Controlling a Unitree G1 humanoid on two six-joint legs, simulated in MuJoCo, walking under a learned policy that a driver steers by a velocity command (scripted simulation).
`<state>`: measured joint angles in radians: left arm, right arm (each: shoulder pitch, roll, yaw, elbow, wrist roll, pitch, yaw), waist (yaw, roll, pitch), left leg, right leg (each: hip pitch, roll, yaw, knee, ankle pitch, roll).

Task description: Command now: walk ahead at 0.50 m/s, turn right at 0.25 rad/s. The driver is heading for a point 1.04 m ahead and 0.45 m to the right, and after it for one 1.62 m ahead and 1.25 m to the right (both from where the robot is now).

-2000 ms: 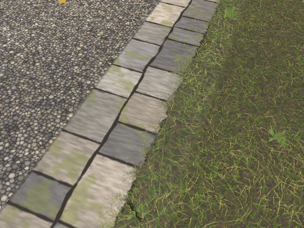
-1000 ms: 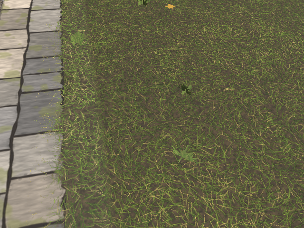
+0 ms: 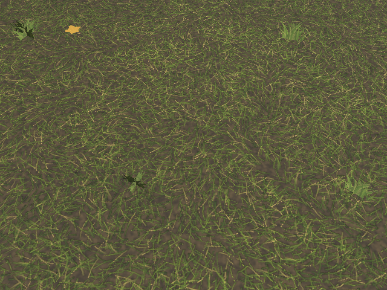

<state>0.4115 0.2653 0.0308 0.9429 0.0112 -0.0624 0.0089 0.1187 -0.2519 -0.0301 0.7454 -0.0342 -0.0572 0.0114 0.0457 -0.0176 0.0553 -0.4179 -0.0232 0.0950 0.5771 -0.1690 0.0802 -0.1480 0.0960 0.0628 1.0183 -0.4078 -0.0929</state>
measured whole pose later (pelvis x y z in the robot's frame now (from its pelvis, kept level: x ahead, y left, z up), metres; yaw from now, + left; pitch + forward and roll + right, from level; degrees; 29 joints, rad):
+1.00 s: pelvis +0.55 -0.12 +0.00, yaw -32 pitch +2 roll -1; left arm 0.47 0.29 0.07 0.91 0.01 -0.05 0.01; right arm 0.01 -0.26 -0.01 0.69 -0.03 -0.05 0.02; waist 0.10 0.02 0.03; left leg -0.49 0.01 -0.01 0.52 -0.11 0.01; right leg 0.06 0.15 0.24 0.39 -0.43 -0.11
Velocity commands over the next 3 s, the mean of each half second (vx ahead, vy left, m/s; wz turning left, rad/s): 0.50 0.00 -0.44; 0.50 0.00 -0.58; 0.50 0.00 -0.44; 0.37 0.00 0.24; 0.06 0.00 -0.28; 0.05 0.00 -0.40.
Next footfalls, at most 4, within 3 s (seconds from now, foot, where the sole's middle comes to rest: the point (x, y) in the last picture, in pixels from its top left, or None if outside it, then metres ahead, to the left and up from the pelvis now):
0.46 right None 0.39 -0.13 -0.76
1.00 left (237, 212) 0.75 -0.11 -0.76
1.52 right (324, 206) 0.80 -0.45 -0.76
2.00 left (314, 149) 1.08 -0.45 -0.76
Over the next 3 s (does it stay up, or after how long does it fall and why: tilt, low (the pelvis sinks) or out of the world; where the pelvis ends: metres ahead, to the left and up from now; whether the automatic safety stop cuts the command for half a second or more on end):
stays up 0.92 -0.46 0.01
